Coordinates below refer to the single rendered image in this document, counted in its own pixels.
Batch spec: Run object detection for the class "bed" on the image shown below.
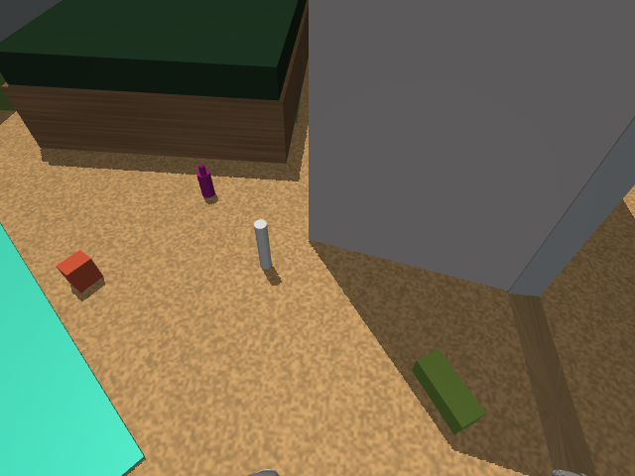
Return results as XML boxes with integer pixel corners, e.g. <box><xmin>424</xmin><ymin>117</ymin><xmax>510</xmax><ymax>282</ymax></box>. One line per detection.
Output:
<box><xmin>0</xmin><ymin>0</ymin><xmax>309</xmax><ymax>164</ymax></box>

